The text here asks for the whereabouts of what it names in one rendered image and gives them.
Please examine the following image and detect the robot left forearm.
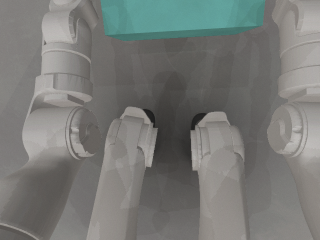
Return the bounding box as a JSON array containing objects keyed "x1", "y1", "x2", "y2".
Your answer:
[{"x1": 22, "y1": 0, "x2": 99, "y2": 143}]

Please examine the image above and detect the robot right forearm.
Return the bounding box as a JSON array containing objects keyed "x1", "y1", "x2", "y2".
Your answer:
[{"x1": 271, "y1": 0, "x2": 320, "y2": 103}]

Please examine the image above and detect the left robot upper arm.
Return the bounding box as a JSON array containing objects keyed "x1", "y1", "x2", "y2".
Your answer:
[{"x1": 0, "y1": 106, "x2": 102, "y2": 240}]

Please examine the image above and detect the robot left thigh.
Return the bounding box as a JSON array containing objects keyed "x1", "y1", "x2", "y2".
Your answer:
[{"x1": 86, "y1": 115, "x2": 158, "y2": 240}]

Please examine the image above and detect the right robot upper arm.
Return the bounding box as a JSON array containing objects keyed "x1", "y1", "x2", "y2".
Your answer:
[{"x1": 267, "y1": 101, "x2": 320, "y2": 240}]

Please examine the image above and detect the carton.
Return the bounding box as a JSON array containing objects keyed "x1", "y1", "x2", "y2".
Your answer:
[{"x1": 100, "y1": 0, "x2": 265, "y2": 41}]

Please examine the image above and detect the right robot shin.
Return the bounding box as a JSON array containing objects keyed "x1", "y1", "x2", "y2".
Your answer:
[{"x1": 197, "y1": 111, "x2": 245, "y2": 162}]

